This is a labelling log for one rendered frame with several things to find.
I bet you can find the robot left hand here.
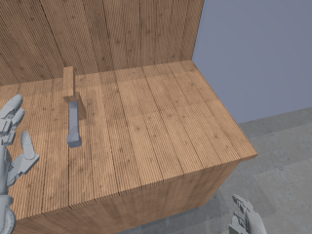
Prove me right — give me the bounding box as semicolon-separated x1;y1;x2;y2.
0;94;40;195

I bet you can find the tap lever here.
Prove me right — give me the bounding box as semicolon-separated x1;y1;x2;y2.
67;100;82;148

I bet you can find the counter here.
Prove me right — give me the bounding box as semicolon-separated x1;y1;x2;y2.
0;0;258;234

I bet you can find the robot left forearm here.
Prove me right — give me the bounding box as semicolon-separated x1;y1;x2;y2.
0;194;17;234

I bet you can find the robot right hand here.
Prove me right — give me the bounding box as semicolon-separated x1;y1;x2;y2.
228;194;267;234

